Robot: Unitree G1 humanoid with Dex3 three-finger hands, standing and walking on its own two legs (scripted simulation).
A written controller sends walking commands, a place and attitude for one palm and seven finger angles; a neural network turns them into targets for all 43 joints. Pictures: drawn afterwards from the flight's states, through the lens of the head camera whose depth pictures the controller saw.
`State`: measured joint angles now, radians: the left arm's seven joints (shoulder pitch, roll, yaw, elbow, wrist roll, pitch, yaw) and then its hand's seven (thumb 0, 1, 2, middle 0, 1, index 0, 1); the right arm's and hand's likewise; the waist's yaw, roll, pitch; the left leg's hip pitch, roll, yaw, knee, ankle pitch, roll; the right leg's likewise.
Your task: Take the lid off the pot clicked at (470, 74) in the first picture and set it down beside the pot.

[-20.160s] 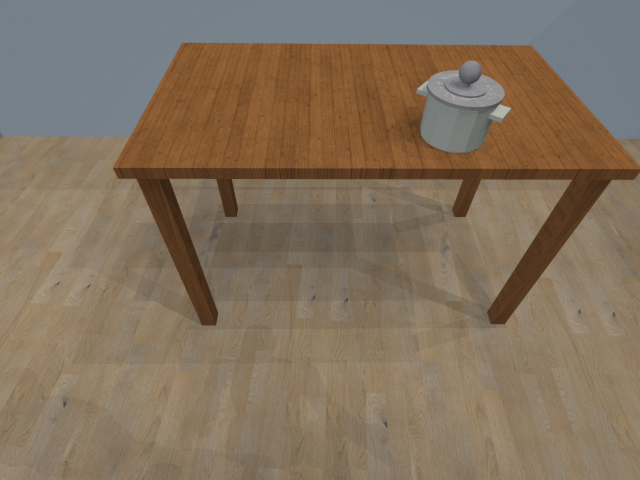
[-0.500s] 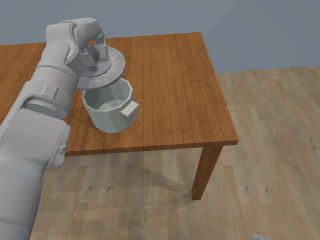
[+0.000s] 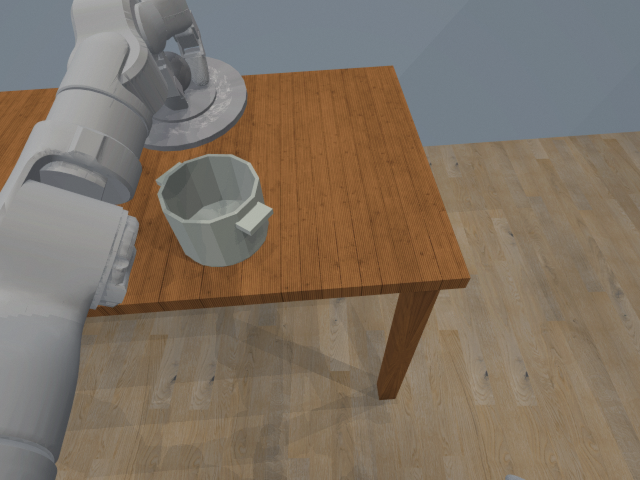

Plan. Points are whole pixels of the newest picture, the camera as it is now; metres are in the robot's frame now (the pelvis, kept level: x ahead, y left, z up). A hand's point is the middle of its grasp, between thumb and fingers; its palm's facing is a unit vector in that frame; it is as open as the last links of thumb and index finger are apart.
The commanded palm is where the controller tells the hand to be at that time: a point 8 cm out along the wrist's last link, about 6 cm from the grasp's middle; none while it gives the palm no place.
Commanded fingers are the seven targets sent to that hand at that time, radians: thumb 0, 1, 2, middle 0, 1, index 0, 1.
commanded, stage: lift the lid straight up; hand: left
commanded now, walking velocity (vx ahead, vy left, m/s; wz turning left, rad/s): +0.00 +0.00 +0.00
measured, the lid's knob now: (170, 73) +0.52 +0.14 +0.25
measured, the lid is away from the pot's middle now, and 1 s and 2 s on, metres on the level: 0.01 0.08 0.20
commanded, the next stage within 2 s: move the lid sideways beside the pot in 0.28 s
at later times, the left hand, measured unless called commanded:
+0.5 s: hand (145, 75) +0.49 +0.15 +0.26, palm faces -0.25 -0.10 -0.96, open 6.3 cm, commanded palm +0.49 +0.16 +0.34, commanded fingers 0.00 0.88 0.63 -0.96 -1.09 -0.97 -1.09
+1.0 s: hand (88, 78) +0.48 +0.21 +0.27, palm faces -0.25 -0.09 -0.97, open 6.3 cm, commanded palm +0.48 +0.21 +0.34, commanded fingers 0.00 0.88 0.63 -0.96 -1.09 -0.97 -1.09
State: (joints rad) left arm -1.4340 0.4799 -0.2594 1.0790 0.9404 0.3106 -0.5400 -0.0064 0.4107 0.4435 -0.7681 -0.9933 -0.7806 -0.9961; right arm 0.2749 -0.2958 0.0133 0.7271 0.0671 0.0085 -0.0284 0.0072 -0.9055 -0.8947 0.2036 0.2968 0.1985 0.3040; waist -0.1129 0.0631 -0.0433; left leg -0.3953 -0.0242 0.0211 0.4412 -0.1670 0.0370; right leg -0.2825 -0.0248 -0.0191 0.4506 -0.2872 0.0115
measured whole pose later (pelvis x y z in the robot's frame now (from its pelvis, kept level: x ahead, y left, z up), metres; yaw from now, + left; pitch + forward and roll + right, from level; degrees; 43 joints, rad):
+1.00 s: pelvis +0.00 +0.01 +0.00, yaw +0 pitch +7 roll -1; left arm -1.39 0.63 -0.23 1.01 0.96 0.24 -0.58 -0.01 0.41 0.44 -0.77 -0.99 -0.78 -1.00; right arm 0.26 -0.30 0.01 0.72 0.08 0.06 -0.02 0.01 -0.91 -0.89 0.20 0.30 0.20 0.30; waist -0.10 0.05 -0.03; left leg -0.41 -0.02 0.01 0.46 -0.17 0.04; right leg -0.27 -0.02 -0.03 0.44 -0.28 0.02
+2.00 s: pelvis +0.00 +0.01 +0.00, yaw +0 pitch +8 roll -2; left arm -1.35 0.89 -0.15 1.07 0.99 0.10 -0.61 -0.01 0.41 0.44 -0.77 -1.00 -0.78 -1.00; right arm 0.27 -0.31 0.04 0.71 0.11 0.11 -0.05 0.01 -0.90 -0.89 0.20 0.30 0.20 0.30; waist -0.10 0.04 -0.01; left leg -0.46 -0.01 0.01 0.51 -0.20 0.05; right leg -0.30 -0.01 -0.03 0.43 -0.27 0.03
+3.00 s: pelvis +0.01 +0.01 -0.01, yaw -1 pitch +11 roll -2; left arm -1.44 1.01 -0.12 1.22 1.04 0.10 -0.60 0.00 0.42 0.44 -0.77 -1.00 -0.78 -1.00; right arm 0.31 -0.32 0.06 0.73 0.13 0.12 -0.06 0.00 -0.90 -0.89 0.21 0.30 0.20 0.30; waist -0.13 0.04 -0.02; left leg -0.51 0.00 0.02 0.55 -0.22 0.05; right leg -0.35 0.00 -0.02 0.44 -0.28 0.03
